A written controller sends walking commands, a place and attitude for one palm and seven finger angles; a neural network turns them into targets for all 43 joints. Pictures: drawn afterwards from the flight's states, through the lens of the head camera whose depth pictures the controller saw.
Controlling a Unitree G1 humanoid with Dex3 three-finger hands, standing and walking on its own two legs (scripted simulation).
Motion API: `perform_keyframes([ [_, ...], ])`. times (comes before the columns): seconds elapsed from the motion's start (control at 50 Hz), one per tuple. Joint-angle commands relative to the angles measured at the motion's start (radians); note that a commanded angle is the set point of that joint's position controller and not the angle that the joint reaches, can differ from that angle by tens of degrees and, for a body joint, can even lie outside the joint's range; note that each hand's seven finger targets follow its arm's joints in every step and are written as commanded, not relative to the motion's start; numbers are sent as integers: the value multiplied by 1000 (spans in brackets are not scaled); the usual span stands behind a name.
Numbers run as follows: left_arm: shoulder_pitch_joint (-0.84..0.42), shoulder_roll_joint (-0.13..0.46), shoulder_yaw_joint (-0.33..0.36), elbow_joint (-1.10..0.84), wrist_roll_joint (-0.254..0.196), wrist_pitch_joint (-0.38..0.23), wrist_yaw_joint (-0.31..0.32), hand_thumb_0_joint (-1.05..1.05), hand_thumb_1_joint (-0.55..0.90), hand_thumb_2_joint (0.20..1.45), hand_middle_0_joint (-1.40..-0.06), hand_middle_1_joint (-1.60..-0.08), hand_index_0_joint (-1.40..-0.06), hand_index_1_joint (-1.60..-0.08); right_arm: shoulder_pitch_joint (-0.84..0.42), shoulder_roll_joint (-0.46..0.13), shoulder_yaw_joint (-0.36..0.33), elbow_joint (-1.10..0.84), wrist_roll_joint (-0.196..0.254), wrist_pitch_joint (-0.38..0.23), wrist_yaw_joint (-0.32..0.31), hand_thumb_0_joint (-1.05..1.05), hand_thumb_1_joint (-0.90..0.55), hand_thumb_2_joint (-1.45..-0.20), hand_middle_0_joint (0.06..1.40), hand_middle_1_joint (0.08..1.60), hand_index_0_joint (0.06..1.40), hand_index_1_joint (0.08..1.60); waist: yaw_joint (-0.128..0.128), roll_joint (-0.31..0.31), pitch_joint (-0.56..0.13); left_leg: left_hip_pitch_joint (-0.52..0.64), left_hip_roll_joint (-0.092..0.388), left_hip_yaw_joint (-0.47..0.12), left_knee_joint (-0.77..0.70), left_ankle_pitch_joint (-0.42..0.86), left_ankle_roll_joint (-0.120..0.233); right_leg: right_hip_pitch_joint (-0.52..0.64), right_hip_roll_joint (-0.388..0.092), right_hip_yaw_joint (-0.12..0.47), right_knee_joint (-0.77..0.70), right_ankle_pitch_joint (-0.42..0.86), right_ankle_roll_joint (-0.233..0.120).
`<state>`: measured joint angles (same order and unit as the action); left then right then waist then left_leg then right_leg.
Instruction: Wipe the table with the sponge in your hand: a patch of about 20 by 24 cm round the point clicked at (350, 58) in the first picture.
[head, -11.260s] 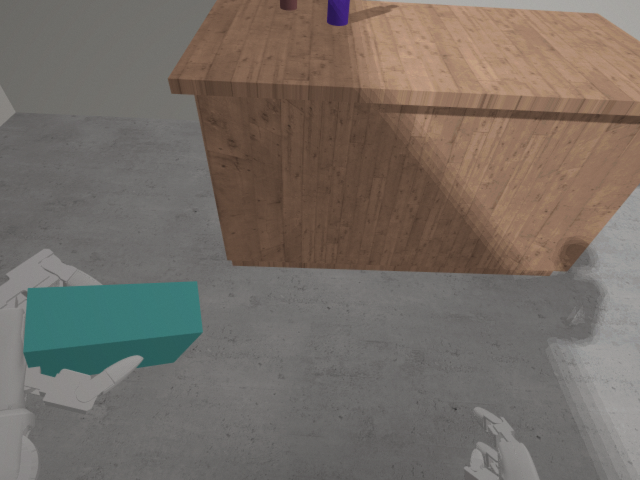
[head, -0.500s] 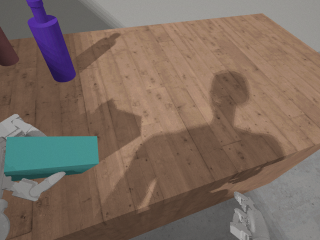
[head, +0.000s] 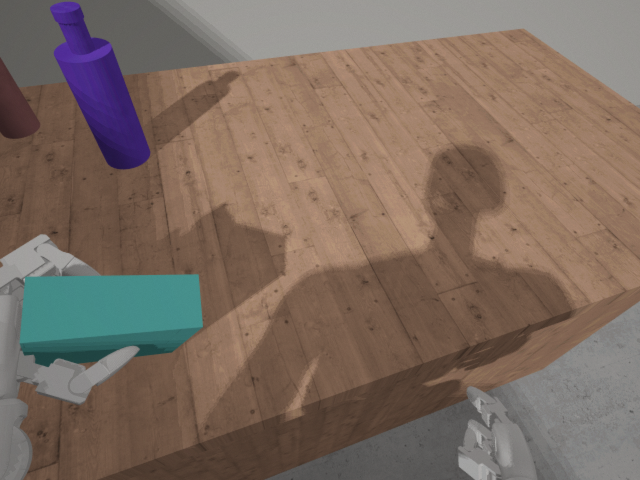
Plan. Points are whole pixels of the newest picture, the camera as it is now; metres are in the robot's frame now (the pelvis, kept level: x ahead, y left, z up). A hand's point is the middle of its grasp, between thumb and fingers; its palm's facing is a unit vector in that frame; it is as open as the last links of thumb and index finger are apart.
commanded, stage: shuffle to correct the standing spot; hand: left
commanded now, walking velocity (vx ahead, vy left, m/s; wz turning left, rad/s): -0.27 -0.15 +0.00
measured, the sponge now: (139, 320) +0.24 +0.20 +0.12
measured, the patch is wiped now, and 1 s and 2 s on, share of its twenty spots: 0.00 0.00 0.00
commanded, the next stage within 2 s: come to a stop and stand still in 0.80 s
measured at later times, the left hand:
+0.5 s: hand (110, 365) +0.18 +0.19 +0.16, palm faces +0.29 -0.84 -0.46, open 9.4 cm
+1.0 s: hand (147, 431) +0.13 +0.15 +0.16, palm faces +0.25 -0.84 -0.49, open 9.4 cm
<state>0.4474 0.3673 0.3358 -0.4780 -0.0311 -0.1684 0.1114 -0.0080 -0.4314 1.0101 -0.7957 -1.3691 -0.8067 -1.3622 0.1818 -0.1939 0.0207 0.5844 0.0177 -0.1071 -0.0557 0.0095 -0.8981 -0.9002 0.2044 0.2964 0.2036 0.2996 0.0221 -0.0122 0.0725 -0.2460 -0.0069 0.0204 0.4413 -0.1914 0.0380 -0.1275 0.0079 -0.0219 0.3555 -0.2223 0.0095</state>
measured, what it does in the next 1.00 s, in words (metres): walks backwards: right foot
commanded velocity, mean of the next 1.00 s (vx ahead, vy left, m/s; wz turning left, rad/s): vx -0.24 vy -0.13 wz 0.00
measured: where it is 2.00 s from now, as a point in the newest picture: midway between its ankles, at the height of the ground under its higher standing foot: outside the picture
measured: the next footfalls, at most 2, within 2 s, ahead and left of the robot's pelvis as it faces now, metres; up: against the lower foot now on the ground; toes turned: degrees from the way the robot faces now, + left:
right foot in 0.80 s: -0.07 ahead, -0.20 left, +0.00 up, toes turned -4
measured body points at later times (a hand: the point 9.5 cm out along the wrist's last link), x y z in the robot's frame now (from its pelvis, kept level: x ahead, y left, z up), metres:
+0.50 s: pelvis -0.04 -0.04 -0.01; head +0.03 -0.02 +0.43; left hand +0.16 +0.24 +0.19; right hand +0.14 -0.26 -0.09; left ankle +0.03 +0.09 -0.74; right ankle -0.02 -0.13 -0.74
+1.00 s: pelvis -0.08 -0.07 -0.02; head -0.04 -0.06 +0.43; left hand +0.11 +0.19 +0.19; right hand +0.07 -0.31 -0.10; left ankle -0.03 +0.05 -0.75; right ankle -0.10 -0.19 -0.74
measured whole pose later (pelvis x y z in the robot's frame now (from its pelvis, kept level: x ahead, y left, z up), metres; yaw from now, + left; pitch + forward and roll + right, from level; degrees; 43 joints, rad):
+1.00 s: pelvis -0.08 -0.07 -0.02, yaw -2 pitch +0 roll -3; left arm 0.58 0.43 0.42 -0.67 -0.07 -0.21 0.07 -0.01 -0.43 1.01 -0.79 -1.37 -0.80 -1.37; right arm 0.22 -0.20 -0.01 0.59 0.00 -0.14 -0.04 0.01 -0.90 -0.90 0.21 0.30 0.21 0.30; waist 0.00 0.02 0.07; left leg -0.39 0.07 -0.04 0.64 -0.25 -0.01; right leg -0.24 0.04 -0.04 0.56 -0.33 -0.01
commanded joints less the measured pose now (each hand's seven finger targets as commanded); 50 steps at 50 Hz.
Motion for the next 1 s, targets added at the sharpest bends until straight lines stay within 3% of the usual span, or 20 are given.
perform_keyframes([
  [0.0,-81,184,132,-274,-20,-77,26,0,100,1300,-1200,-1600,-1200,-1600,-82,-125,-55,-173,2,-53,-13,0,-900,-900,200,300,200,300,3,86,-184,110,126,-118,-81,257,-22,25,-60,43,-1,215,-22],
  [0.1,-62,178,134,-288,-26,-84,15,0,100,1300,-1200,-1600,-1200,-1600,-66,-118,-61,-183,0,-54,-3,0,-900,-900,200,300,200,300,9,127,-201,128,181,-117,-61,394,-23,1,-52,26,54,174,-17],
  [0.22,5,208,184,-317,-24,-100,5,0,100,1300,-1200,-1600,-1200,-1600,-75,-113,-62,-190,-3,-61,14,0,-900,-900,200,300,200,300,15,141,-210,65,225,-105,-27,319,-5,-13,-49,23,77,132,-22],
  [0.24,21,167,148,-298,-35,-99,-4,0,100,1300,-1200,-1600,-1200,-1600,-64,-111,-59,-195,-6,-51,16,0,-900,-900,200,300,200,300,12,125,-209,36,221,-120,-17,285,2,1,-51,21,63,141,-23],
  [0.38,-12,230,210,-375,-50,-150,-4,0,100,1300,-1200,-1600,-1200,-1600,-37,-113,-82,-178,-11,-71,-2,0,-900,-900,200,300,200,300,-16,19,-224,62,100,-62,187,79,-36,-148,-158,141,1,332,-97],
  [0.42,13,230,220,-350,-50,-151,9,0,100,1300,-1200,-1600,-1200,-1600,-41,-104,-82,-155,-5,-76,-7,0,-900,-900,200,300,200,300,-28,-12,-234,104,65,-56,242,-5,-44,-227,-206,192,-24,297,-133],
  [0.48,-7,243,234,-344,-54,-163,12,0,100,1300,-1200,-1600,-1200,-1600,-47,-98,-83,-141,-14,-81,-17,0,-900,-900,200,300,200,300,-24,-74,-185,73,46,-53,220,-84,-41,-275,-238,169,-58,123,-142],
  [0.5,10,243,236,-335,-54,-169,12,0,100,1300,-1200,-1600,-1200,-1600,-57,-95,-82,-135,-15,-86,-20,0,-900,-900,200,300,200,300,-21,-61,-175,72,56,-60,179,-85,-36,-280,-229,162,-50,88,-140],
  [0.54,43,209,210,-318,-56,-175,5,0,100,1300,-1200,-1600,-1200,-1600,-67,-97,-67,-127,-24,-87,-27,0,-900,-900,200,300,200,300,-26,48,-163,32,150,-170,-2,-16,-4,-253,-114,86,49,57,-89],
  [0.58,10,249,251,-335,-47,-200,-8,0,100,1300,-1200,-1600,-1200,-1600,-74,-113,-76,-131,-41,-111,-27,0,-900,-900,200,300,200,300,-29,209,-165,-127,357,-389,-194,18,95,-130,-1,47,308,-147,-18],
  [0.62,-6,240,253,-312,-25,-202,-13,0,100,1300,-1200,-1600,-1200,-1600,-91,-101,-72,-120,-58,-121,-21,0,-900,-900,200,300,200,300,-25,250,-134,-238,397,-391,-270,-176,141,-109,20,101,515,-276,-22],
  [0.64,-18,193,210,-321,-31,-194,-21,0,100,1300,-1200,-1600,-1200,-1600,-65,-102,-77,-125,-62,-112,-12,0,-900,-900,200,300,200,300,-29,255,-142,-220,365,-358,-250,-175,132,-106,13,94,490,-258,-27],
  [0.68,-2,212,226,-386,-32,-193,-25,0,100,1300,-1200,-1600,-1200,-1600,-25,-127,-108,-141,-49,-126,8,0,-900,-900,200,300,200,300,-4,278,-203,-29,310,-242,-138,-70,87,-125,-9,58,289,-242,-36],
  [0.72,67,211,223,-421,-37,-173,-26,0,100,1300,-1200,-1600,-1200,-1600,-15,-130,-111,-164,-29,-133,27,0,-900,-900,200,300,200,300,-2,283,-248,78,254,-193,-94,-102,38,-105,16,-4,116,-194,-42],
  [0.76,27,228,220,-475,-40,-158,-33,0,100,1300,-1200,-1600,-1200,-1600,-21,-142,-113,-179,-30,-123,35,0,-900,-900,200,300,200,300,-11,283,-226,22,221,-208,-83,-241,18,-21,25,-25,-15,-124,-40],
  [0.82,6,258,242,-450,-33,-131,-28,0,100,1300,-1200,-1600,-1200,-1600,-17,-129,-103,-176,-19,-112,39,0,-900,-900,200,300,200,300,-15,152,-191,-29,122,-70,73,-315,-35,-16,-6,-40,-73,-111,-69],
  [0.86,69,225,217,-387,-50,-98,-28,0,100,1300,-1200,-1600,-1200,-1600,8,-124,-119,-173,-10,-91,23,0,-900,-900,200,300,200,300,-27,-38,-161,47,30,28,342,-268,-72,-266,-120,91,-73,-168,-154],
  [0.9,84,230,232,-344,-56,-75,-14,0,100,1300,-1200,-1600,-1200,-1600,0,-114,-104,-145,-14,-84,9,0,-900,-900,200,300,200,300,-42,-72,-147,65,31,23,380,-168,-59,-328,-192,134,-21,-23,-183],
  [0.92,100,232,243,-318,-55,-67,2,0,100,1300,-1200,-1600,-1200,-1600,-7,-123,-95,-136,-14,-81,5,0,-900,-900,200,300,200,300,-48,9,-168,66,44,3,273,-101,-49,-260,-166,113,48,107,-160],
  [0.98,16,198,210,-265,-55,-65,20,0,100,1300,-1200,-1600,-1200,-1600,-45,-135,-74,-147,-6,-72,-1,0,-900,-900,200,300,200,300,-27,107,-150,29,142,-156,3,99,12,-126,-21,13,163,82,-27],
])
